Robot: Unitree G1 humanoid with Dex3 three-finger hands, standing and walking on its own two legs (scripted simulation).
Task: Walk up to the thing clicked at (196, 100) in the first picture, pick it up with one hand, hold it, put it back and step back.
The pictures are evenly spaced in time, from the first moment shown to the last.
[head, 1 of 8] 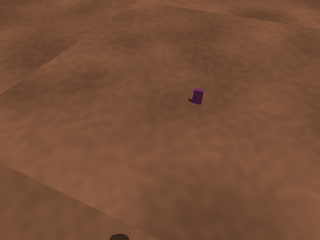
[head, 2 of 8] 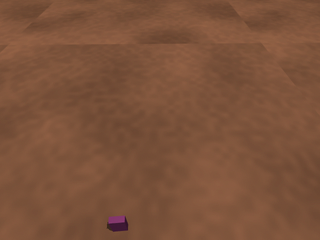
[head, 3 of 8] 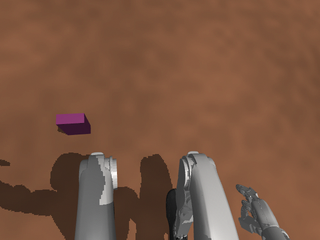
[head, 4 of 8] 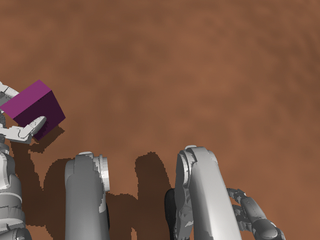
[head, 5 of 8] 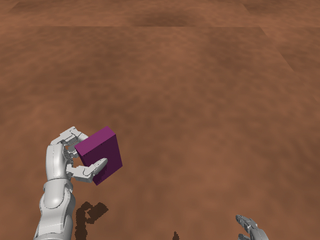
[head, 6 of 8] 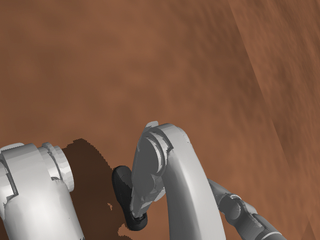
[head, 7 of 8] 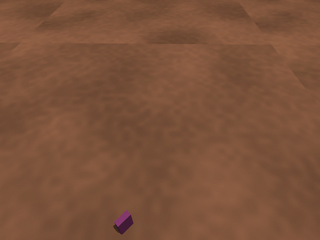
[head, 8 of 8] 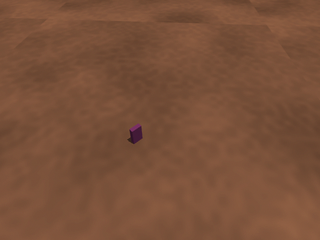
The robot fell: no
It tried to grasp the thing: yes
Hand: left
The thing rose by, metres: 0.70
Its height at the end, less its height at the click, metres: +0.00
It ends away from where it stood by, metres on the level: 0.02
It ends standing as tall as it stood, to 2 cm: yes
